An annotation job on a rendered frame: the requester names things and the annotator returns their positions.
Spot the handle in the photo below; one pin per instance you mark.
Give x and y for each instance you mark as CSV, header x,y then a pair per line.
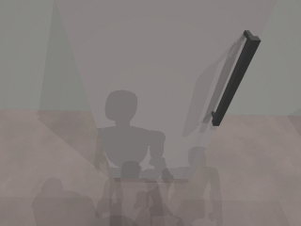
x,y
249,50

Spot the fridge door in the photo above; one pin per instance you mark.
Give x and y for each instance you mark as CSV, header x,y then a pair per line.
x,y
153,72

